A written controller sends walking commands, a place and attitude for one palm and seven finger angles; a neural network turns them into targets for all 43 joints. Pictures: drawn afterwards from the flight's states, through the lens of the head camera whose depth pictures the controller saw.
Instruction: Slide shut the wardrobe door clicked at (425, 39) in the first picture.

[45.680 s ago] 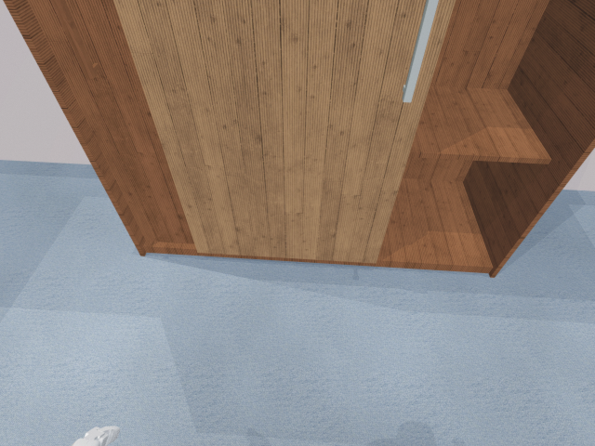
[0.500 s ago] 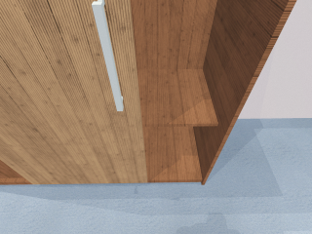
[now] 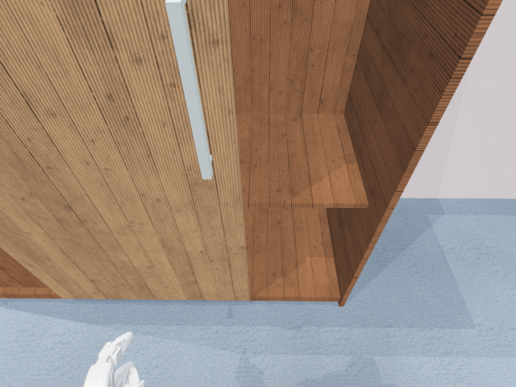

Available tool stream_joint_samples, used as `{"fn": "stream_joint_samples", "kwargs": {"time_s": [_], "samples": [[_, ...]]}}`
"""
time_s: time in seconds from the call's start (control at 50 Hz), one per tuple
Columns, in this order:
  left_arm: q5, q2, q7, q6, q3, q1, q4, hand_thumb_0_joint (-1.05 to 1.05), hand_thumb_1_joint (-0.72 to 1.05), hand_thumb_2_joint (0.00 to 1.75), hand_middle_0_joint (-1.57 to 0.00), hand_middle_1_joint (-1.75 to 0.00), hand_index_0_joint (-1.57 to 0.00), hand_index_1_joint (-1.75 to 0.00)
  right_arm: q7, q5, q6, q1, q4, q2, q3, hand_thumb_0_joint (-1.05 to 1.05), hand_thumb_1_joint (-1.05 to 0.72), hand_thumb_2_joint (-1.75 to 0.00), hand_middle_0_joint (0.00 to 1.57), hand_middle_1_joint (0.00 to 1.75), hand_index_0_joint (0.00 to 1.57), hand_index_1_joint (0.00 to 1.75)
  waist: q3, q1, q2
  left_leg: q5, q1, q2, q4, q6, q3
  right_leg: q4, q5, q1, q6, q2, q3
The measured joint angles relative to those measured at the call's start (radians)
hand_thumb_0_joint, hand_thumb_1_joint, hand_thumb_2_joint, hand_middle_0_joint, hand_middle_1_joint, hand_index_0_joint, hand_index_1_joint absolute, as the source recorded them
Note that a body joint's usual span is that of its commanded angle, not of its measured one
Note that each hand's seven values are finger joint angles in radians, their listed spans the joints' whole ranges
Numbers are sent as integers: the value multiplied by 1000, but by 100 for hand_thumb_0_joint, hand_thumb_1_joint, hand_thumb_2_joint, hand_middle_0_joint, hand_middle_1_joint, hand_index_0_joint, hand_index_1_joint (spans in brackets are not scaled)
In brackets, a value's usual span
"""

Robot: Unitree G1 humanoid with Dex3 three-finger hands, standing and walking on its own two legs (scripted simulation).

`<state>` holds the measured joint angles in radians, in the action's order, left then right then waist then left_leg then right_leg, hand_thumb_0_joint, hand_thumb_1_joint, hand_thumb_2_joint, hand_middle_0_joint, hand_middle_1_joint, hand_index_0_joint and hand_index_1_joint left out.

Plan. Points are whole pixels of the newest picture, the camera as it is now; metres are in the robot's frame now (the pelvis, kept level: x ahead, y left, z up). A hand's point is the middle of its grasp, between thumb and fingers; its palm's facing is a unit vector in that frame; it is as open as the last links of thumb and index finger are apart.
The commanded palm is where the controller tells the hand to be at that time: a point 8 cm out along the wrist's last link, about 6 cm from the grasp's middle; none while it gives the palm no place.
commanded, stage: raise the hand with hooked fingers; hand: left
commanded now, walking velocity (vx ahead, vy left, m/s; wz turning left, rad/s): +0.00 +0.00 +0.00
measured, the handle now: (196, 102) +0.51 +0.13 +0.19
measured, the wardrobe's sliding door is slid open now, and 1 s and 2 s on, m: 0.35 0.35 0.35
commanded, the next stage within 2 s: move the hooked fingers beside the handle in 1.98 s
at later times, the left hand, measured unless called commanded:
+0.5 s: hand (104, 347) +0.17 +0.22 +0.03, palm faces +0.07 -0.99 -0.08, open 9.8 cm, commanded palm +0.14 +0.27 +0.04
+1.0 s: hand (56, 281) +0.22 +0.26 +0.12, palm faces +0.11 -0.99 -0.11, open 12.7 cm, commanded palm +0.18 +0.31 +0.13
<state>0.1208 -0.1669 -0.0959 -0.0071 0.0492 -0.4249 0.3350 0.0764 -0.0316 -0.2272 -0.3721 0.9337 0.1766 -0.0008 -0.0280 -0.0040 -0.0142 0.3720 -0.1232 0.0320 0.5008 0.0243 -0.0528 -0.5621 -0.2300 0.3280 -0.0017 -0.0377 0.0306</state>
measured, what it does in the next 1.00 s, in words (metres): stands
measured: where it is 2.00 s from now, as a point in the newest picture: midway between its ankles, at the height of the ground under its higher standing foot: outside the picture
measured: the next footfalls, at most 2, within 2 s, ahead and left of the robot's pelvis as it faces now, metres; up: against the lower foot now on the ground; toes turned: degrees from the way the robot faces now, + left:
none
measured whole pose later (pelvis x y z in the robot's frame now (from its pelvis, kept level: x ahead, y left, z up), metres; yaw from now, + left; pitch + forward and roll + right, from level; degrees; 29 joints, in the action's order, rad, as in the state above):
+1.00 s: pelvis -0.01 +0.02 -0.01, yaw +3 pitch +1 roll -1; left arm 0.32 -0.34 0.33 0.08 0.34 -0.21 -0.09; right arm 0.09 -0.05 -0.34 -0.27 0.61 0.29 -0.04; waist 0.04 0.04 -0.03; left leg 0.43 -0.24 0.02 0.66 0.00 0.01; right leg -0.61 -0.25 0.37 -0.02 -0.06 0.08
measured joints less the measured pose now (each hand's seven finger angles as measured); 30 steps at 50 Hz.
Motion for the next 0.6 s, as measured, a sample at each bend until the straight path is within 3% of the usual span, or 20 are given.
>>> {"fn": "stream_joint_samples", "kwargs": {"time_s": [0.04, 0.08, 0.14, 0.18, 0.22, 0.26, 0.32, 0.42, 0.48, 0.6], "samples": [[23, 2, 19, 86, 26, 33, -142, 3, 89, 88, -20, -33, -20, -33, -4, 6, -58, 25, -72, 22, 16, 1, -91, -90, 20, 30, 20, 30, 32, -16, -5, 8, -61, -10, 46, -4, 19, -28, -7, 45, -5, -15, 15], [48, 2, 82, 210, 59, 74, -216, 2, 85, 87, -20, -35, -20, -35, -21, 15, -91, 68, -146, 41, 32, 1, -91, -90, 20, 30, 20, 30, 73, -20, 4, 26, -137, -15, 107, -5, 20, -81, -20, 119, -6, -22, 13], [97, 4, 240, 422, 96, 99, -252, 1, 80, 85, -20, -38, -20, -38, -60, 21, -100, 149, -260, 65, 54, 1, -91, -90, 20, 30, 20, 30, 116, -20, 26, 75, -255, -11, 229, -3, 12, -186, -52, 237, -3, -20, 0], [115, 0, 344, 488, 104, 85, -259, 1, 75, 83, -21, -41, -21, -41, -75, 15, -89, 193, -341, 86, 68, 1, -91, -90, 20, 30, 20, 30, 123, -11, 33, 94, -313, -7, 301, -3, 11, -248, -74, 294, -2, -17, -4], [129, -7, 402, 467, 103, 43, -277, 1, 71, 81, -21, -43, -21, -44, -74, 5, -69, 222, -411, 105, 76, 1, -91, -90, 20, 30, 20, 30, 126, 4, 42, 120, -353, -8, 354, -7, 12, -295, -92, 334, -5, -18, -8], [141, -11, 415, 414, 100, -7, -296, 1, 66, 79, -22, -46, -22, -46, -62, 0, -50, 232, -470, 119, 80, 1, -91, -90, 20, 30, 20, 30, 125, 20, 50, 145, -384, -10, 391, -10, 18, -322, -104, 358, -7, -23, -3], [128, -13, 366, 370, 108, -68, -336, 1, 59, 76, -23, -50, -23, -51, -46, 9, -46, 222, -524, 123, 76, 1, -91, -90, 20, 30, 20, 30, 116, 43, 52, 161, -419, -12, 432, -10, 43, -343, -115, 374, -8, -29, 19], [114, -38, 331, 409, 122, -55, -436, 2, 47, 71, -23, -58, -23, -58, -40, 24, -56, 188, -488, 94, 16, 1, -91, -90, 20, 30, 20, 30, 97, 67, 36, 183, -449, -9, 490, -11, 92, -359, -129, 366, -7, -33, 66], [117, -63, 368, 385, 118, 26, -453, 2, 40, 69, -23, -62, -23, -63, -37, 17, -49, 172, -433, 60, -34, 1, -91, -90, 20, 30, 20, 30, 86, 64, 14, 186, -442, -7, 496, -13, 106, -346, -125, 345, -11, -32, 80], [145, -109, 402, 198, 153, 107, -444, 1, 26, 63, -25, -71, -25, -72, -31, 4, -31, 108, -367, -1, -87, 2, -90, -90, 21, 30, 20, 30, 96, 20, -17, 155, -368, -7, 409, -21, 79, -267, -92, 282, -19, -27, 58]]}}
